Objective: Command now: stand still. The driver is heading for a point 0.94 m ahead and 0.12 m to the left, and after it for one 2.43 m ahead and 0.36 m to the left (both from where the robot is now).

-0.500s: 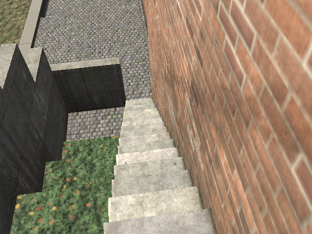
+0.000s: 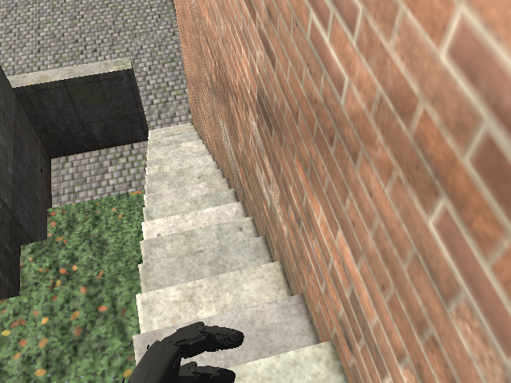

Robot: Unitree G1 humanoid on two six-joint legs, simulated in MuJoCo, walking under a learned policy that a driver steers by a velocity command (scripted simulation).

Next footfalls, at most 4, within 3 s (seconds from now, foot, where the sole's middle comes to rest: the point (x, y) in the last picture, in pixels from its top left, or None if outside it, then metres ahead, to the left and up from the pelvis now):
0.70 right None -0.05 0.02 -0.61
0.74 left None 0.10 0.21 -0.62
1.00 left None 0.14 0.19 -0.79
1.14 right None -0.27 0.01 -0.38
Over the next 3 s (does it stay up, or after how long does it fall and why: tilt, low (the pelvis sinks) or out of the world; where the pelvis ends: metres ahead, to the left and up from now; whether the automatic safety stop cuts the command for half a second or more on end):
falls after 1.74 s (tilt)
